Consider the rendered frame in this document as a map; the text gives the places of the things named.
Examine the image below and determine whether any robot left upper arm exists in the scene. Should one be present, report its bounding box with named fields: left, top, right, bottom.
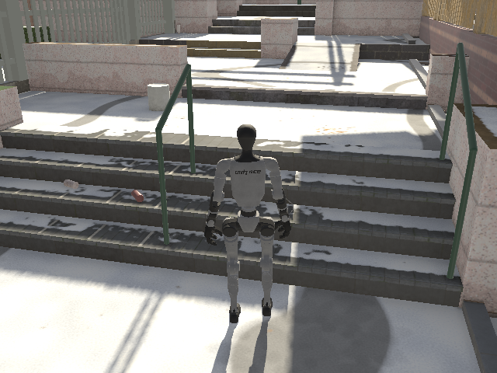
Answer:
left=213, top=158, right=231, bottom=202

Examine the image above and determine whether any left robot forearm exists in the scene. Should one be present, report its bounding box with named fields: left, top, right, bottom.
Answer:
left=206, top=190, right=221, bottom=227

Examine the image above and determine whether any robot left hand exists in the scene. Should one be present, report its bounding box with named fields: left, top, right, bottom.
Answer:
left=204, top=225, right=222, bottom=246

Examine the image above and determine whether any robot right upper arm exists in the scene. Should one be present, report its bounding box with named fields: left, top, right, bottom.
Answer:
left=263, top=157, right=283, bottom=200

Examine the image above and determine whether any robot left thigh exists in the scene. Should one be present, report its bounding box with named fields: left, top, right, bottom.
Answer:
left=222, top=217, right=240, bottom=275

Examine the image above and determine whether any robot left foot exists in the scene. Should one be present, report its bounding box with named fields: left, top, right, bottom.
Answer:
left=229, top=303, right=241, bottom=323

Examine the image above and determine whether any right robot forearm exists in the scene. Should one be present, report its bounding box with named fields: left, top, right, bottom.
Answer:
left=276, top=188, right=290, bottom=222

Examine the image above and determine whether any robot right hand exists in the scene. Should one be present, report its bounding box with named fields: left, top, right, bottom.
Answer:
left=275, top=219, right=291, bottom=239

